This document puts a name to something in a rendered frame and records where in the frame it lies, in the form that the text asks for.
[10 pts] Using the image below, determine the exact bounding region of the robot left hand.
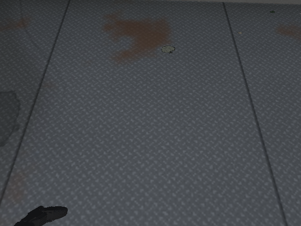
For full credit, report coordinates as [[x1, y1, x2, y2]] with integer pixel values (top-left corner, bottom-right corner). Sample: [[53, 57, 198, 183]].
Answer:
[[14, 205, 68, 226]]

